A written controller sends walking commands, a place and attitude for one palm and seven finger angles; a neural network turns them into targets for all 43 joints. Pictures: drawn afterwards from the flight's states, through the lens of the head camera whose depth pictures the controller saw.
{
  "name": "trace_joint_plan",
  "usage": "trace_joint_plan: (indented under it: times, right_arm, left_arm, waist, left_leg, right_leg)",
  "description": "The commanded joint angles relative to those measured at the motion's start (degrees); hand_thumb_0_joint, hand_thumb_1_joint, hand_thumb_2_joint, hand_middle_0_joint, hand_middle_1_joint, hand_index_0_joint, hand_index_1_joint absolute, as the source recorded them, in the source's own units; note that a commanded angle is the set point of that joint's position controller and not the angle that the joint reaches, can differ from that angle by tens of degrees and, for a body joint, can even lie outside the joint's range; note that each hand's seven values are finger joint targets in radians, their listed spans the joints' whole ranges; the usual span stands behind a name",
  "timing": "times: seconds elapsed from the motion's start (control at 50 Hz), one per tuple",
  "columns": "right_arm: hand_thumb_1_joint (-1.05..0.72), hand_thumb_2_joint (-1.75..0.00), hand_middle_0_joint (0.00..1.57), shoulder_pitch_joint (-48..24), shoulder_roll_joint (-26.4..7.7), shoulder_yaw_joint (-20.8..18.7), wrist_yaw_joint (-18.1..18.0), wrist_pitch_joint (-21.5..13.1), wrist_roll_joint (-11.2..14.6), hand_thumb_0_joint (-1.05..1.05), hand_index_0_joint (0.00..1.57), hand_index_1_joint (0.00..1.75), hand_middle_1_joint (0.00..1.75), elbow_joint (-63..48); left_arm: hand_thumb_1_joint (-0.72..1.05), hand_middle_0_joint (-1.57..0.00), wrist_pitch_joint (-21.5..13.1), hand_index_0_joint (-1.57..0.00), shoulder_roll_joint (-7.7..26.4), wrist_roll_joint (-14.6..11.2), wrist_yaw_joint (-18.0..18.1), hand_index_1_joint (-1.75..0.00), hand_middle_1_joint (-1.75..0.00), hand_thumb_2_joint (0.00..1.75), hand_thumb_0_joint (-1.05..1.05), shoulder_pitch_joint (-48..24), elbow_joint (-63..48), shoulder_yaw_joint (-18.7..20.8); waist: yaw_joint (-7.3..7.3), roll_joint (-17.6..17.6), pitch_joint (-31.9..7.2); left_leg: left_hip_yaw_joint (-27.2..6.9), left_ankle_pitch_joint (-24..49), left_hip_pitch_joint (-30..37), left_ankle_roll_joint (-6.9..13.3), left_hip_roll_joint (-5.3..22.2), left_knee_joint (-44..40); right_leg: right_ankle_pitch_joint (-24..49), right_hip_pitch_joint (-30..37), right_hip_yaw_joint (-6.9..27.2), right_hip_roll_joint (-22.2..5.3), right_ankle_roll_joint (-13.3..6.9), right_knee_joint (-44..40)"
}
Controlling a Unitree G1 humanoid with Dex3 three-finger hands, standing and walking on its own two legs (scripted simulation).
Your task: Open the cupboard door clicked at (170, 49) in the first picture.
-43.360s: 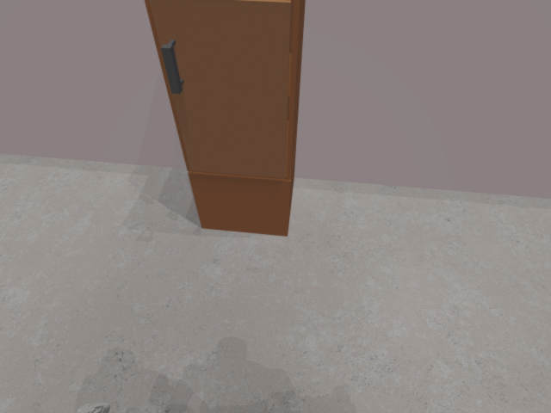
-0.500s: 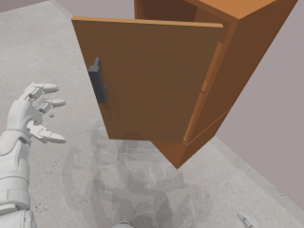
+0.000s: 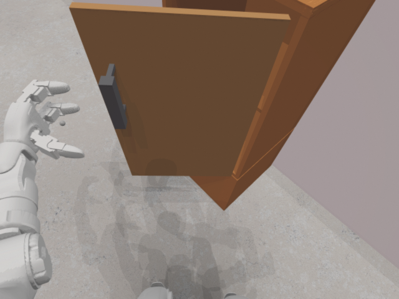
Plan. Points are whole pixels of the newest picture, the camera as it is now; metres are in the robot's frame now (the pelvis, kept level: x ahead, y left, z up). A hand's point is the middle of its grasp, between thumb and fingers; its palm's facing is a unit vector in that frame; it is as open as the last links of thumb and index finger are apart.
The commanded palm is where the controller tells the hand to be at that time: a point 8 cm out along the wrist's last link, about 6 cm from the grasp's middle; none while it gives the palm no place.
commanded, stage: move the hooked fingers beside the handle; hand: left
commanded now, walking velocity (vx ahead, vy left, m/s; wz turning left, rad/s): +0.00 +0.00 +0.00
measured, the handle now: (116, 97) +0.51 +0.17 +0.08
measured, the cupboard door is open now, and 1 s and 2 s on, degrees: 48 48 48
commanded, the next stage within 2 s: slide the fingers in behind the handle in 1.08 s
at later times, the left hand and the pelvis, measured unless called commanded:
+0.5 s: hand (69, 112) +0.46 +0.26 +0.08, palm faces +0.02 -1.00 +0.00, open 13.9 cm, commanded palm +0.44 +0.30 +0.09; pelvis +0.00 +0.00 -0.01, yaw -1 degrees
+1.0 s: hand (65, 118) +0.44 +0.26 +0.09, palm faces +0.04 -1.00 -0.01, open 14.0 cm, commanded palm +0.43 +0.30 +0.08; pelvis +0.00 +0.00 -0.01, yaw +0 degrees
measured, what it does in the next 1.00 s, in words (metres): stands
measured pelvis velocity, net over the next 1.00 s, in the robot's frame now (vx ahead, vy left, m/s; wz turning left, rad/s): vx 0.00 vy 0.00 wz -0.01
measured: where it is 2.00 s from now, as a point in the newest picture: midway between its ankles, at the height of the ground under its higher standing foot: outside the picture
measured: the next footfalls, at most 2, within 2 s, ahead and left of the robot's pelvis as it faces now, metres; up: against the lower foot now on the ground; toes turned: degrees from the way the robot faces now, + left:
none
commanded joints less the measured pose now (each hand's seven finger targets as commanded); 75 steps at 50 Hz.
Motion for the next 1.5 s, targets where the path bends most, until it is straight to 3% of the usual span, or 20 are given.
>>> trace_joint_plan:
  times: [0.0, 0.16, 0.2, 0.24, 0.36, 0.44, 0.54, 0.64, 0.72, 0.8, 0.86, 0.94, 0.98, 1.04, 1.08, 1.14, 1.22, 1.38, 1.44, 1.48]
  right_arm:
    - [-0.9, -0.9, 0.2, 4.91, -10.1, -3.72, -0.56, -0.56, -0.14, 0.0, 0.2, 0.3, 0.3, -4.52]
    - [-0.9, -0.9, 0.2, 7.09, -10.63, -3.71, -0.58, 0.67, -0.57, 0.0, 0.2, 0.3, 0.3, -3.32]
    - [-0.9, -0.9, 0.2, 7.23, -10.49, -3.61, -0.49, 0.82, -0.61, 0.0, 0.2, 0.3, 0.3, -2.99]
    - [-0.9, -0.9, 0.2, 8.13, -11.11, -3.51, -0.72, 1.18, -0.59, 0.0, 0.2, 0.3, 0.3, -2.83]
    - [-0.9, -0.9, 0.2, 8.44, -10.64, -3.73, 0.06, 1.99, -0.94, 0.0, 0.2, 0.3, 0.3, -4.4]
    - [-0.9, -0.9, 0.2, 8.5, -10.77, -3.72, 0.03, 2.66, -0.58, 0.0, 0.2, 0.3, 0.3, -5.08]
    - [-0.9, -0.9, 0.2, 8.53, -10.54, -3.92, -0.05, 2.7, -0.51, 0.0, 0.2, 0.3, 0.3, -4.48]
    - [-0.9, -0.9, 0.2, 8.14, -10.31, -3.92, -0.01, 2.56, -0.48, 0.0, 0.2, 0.3, 0.3, -4.24]
    - [-0.9, -0.9, 0.2, 7.16, -9.83, -3.68, 0.19, 2.53, -0.29, 0.0, 0.2, 0.3, 0.3, -5.1]
    - [-0.9, -0.9, 0.2, 6.63, -10.14, -3.64, 0.08, 2.63, -0.19, 0.0, 0.2, 0.3, 0.3, -5.49]
    - [-0.9, -0.9, 0.2, 6.34, -9.88, -3.44, 0.03, 2.46, -0.26, 0.0, 0.2, 0.3, 0.3, -5.5]
    - [-0.9, -0.9, 0.2, 6.51, -10.3, -3.41, -0.25, 2.24, -0.22, 0.0, 0.2, 0.3, 0.3, -5.0]
    - [-0.9, -0.9, 0.2, 6.3, -10.25, -3.23, -0.31, 2.19, -0.19, 0.0, 0.2, 0.3, 0.3, -4.55]
    - [-0.9, -0.9, 0.2, 6.57, -10.45, -3.31, -0.43, 2.06, -0.31, 0.0, 0.2, 0.3, 0.3, -4.29]
    - [-0.9, -0.9, 0.2, 6.43, -10.18, -3.38, -0.19, 1.87, -0.39, 0.0, 0.2, 0.3, 0.3, -4.3]
    - [-0.9, -0.9, 0.2, 7.03, -10.7, -3.35, -0.31, 2.07, -0.37, 0.0, 0.2, 0.3, 0.3, -4.0]
    - [-0.9, -0.9, 0.2, 6.88, -9.97, -3.54, -0.02, 1.94, -0.4, 0.0, 0.2, 0.3, 0.3, -4.69]
    - [-0.9, -0.9, 0.2, 7.17, -9.81, -3.62, 0.45, 2.3, -0.35, 0.0, 0.2, 0.3, 0.3, -4.79]
    - [-0.9, -0.9, 0.2, 7.31, -9.84, -3.77, 0.59, 2.33, -0.45, 0.0, 0.2, 0.3, 0.3, -5.07]
    - [-0.9, -0.9, 0.2, 6.69, -9.36, -3.71, 0.79, 2.25, -0.38, 0.0, 0.2, 0.3, 0.3, -5.09]
  left_arm:
    - [-0.5, -0.3, -3.2, -0.3, 16.05, -1.0, -0.2, -1.2, -1.2, 0.3, 0.0, -22.54, -8.33, 1.94]
    - [-0.5, -0.3, -5.16, -0.3, 21.31, 0.5, 0.38, -1.2, -1.2, 0.3, 0.0, -29.95, -6.18, 4.44]
    - [-0.5, -0.3, -4.88, -0.3, 18.98, 0.87, 0.21, -1.2, -1.2, 0.3, 0.0, -31.8, -4.55, 2.26]
    - [-0.5, -0.3, -4.66, -0.3, 23.21, 1.28, 0.28, -1.2, -1.2, 0.3, 0.0, -31.91, -2.45, 5.15]
    - [-0.5, -0.3, -4.72, -0.3, 22.14, 1.06, -0.43, -1.2, -1.2, 0.3, 0.0, -27.73, -4.78, 5.01]
    - [-0.5, -0.3, -4.17, -0.3, 22.62, 0.71, -0.51, -1.2, -1.2, 0.3, 0.0, -26.47, -4.67, 5.81]
    - [-0.5, -0.3, -5.32, -0.3, 20.07, 0.58, 0.34, -1.2, -1.2, 0.3, 0.0, -30.18, -9.08, 3.62]
    - [-0.5, -0.3, -5.04, -0.3, 18.93, 0.62, 0.82, -1.2, -1.2, 0.3, 0.0, -28.15, -9.54, 3.26]
    - [-0.5, -0.3, -3.82, -0.3, 16.72, -0.16, 1.08, -1.2, -1.2, 0.3, 0.0, -25.89, -9.22, 1.96]
    - [-0.5, -0.3, -3.52, -0.3, 19.27, 0.21, 1.4, -1.2, -1.2, 0.3, 0.0, -25.71, -7.01, 3.99]
    - [-0.5, -0.3, -4.53, -0.3, 17.02, 0.46, 1.23, -1.2, -1.2, 0.3, 0.0, -27.72, -7.85, 1.61]
    - [-0.5, -0.3, -5.34, -0.3, 18.4, 0.39, 0.54, -1.2, -1.2, 0.3, 0.0, -29.12, -6.61, 2.44]
    - [-0.5, -0.3, -4.89, -0.3, 16.75, 0.44, 0.27, -1.2, -1.2, 0.3, 0.0, -31.07, -5.17, 0.42]
    - [-0.5, -0.3, -5.34, -0.3, 18.46, 0.63, 0.3, -1.2, -1.2, 0.3, 0.0, -32.03, -6.16, 1.55]
    - [-0.5, -0.3, -5.3, -0.3, 16.51, 0.35, 0.3, -1.2, -1.2, 0.3, 0.0, -31.68, -6.77, 0.35]
    - [-0.5, -0.3, -4.75, -0.3, 19.88, 0.24, 0.76, -1.2, -1.2, 0.3, 0.0, -30.25, -4.58, 3.47]
    - [-0.5, -0.3, -5.14, -0.3, 16.95, 0.24, 1.08, -1.2, -1.2, 0.3, 0.0, -30.03, -8.24, 1.16]
    - [-0.5, -0.3, -4.17, -0.3, 14.82, 0.46, 3.13, -1.2, -1.2, 0.3, 0.0, -28.67, -8.3, 0.54]
    - [-0.5, -0.3, -4.91, -0.3, 16.34, 0.71, 4.04, -1.2, -1.2, 0.3, 0.0, -27.4, -10.23, 2.4]
    - [-0.5, -0.3, -5.05, -0.3, 13.92, 0.65, 4.33, -1.2, -1.2, 0.3, 0.0, -27.77, -11.15, 0.52]
  waist:
    - [-0.44, 4.72, -19.66]
    - [-1.36, 6.18, -23.38]
    - [-2.36, 6.98, -22.22]
    - [-2.05, 5.51, -23.04]
    - [-0.32, 8.41, -26.54]
    - [-0.53, 5.77, -24.09]
    - [-1.85, 8.01, -24.94]
    - [-1.21, 9.32, -26.01]
    - [-0.79, 8.02, -22.74]
    - [-0.64, 5.28, -20.29]
    - [-1.6, 6.39, -21.13]
    - [-1.64, 5.85, -22.63]
    - [-2.51, 5.86, -20.56]
    - [-1.9, 7.96, -23.38]
    - [-1.91, 9.0, -23.85]
    - [-1.44, 6.01, -23.76]
    - [-1.29, 8.37, -24.55]
    - [-1.4, 6.03, -23.08]
    - [-0.48, 6.03, -25.35]
    - [-0.93, 7.94, -24.13]
  left_leg:
    - [-4.3, 19.03, 21.3, -0.12, 0.18, -4.04]
    - [-4.57, 19.53, 21.18, -0.06, 0.36, -2.06]
    - [-4.65, 17.38, 21.04, -0.03, 0.46, -1.9]
    - [-4.32, 18.13, 19.36, 0.26, 0.42, -1.49]
    - [-4.41, 22.42, 21.89, -0.14, 0.48, -0.92]
    - [-3.72, 21.02, 19.19, 0.29, 0.5, -1.27]
    - [-4.69, 21.01, 23.26, 0.1, 0.85, -1.34]
    - [-5.2, 23.56, 25.48, -0.3, 0.99, -1.47]
    - [-4.48, 22.29, 22.87, -0.02, 0.55, -1.9]
    - [-3.96, 18.7, 19.42, 0.12, 0.41, -2.3]
    - [-4.19, 19.01, 21.07, 0.0, 0.51, -2.0]
    - [-4.22, 17.65, 20.73, 0.09, 0.4, -1.58]
    - [-4.69, 15.26, 19.67, 0.04, 0.42, -1.75]
    - [-4.9, 16.73, 21.29, -0.05, 0.37, -1.38]
    - [-5.17, 16.74, 22.52, -0.25, 0.42, -1.31]
    - [-4.82, 16.72, 20.17, 0.05, 0.4, -1.23]
    - [-4.84, 18.78, 21.99, -0.03, 0.36, -1.09]
    - [-4.62, 18.36, 20.76, -0.03, 0.5, -1.82]
    - [-4.47, 19.93, 21.79, -0.12, 0.46, -1.73]
    - [-4.56, 19.92, 22.43, -0.31, 0.5, -1.63]
  right_leg:
    - [17.41, -1.77, -0.42, 0.92, -1.19, -4.59]
    - [17.37, -2.88, 0.28, 1.14, -1.17, -3.35]
    - [15.1, -5.25, 0.14, 1.19, -1.11, -3.47]
    - [16.61, -3.72, 0.48, 1.32, -1.07, -3.12]
    - [19.04, -3.17, 0.0, 1.58, -1.34, -2.16]
    - [19.11, -2.54, 0.04, 1.93, -1.07, -2.39]
    - [16.98, -5.29, -0.25, 2.19, -1.19, -2.74]
    - [17.74, -5.18, -0.59, 2.12, -1.47, -2.57]
    - [18.21, -3.82, -0.72, 1.91, -1.55, -3.05]
    - [17.38, -2.93, -0.28, 1.76, -1.21, -3.36]
    - [16.92, -4.31, -0.31, 1.75, -1.19, -3.14]
    - [16.16, -3.99, 0.14, 1.74, -1.22, -2.96]
    - [13.9, -5.9, -0.11, 1.55, -1.18, -3.13]
    - [14.45, -5.49, 0.05, 1.62, -1.43, -2.67]
    - [13.79, -6.4, -0.18, 1.55, -1.46, -2.82]
    - [14.76, -4.73, 0.03, 1.73, -1.27, -2.72]
    - [15.51, -4.82, -0.4, 1.74, -1.6, -2.41]
    - [16.07, -4.35, -0.5, 1.9, -1.2, -2.69]
    - [17.38, -2.67, -0.36, 2.06, -1.3, -2.32]
    - [17.12, -3.78, -0.41, 1.95, -1.39, -2.42]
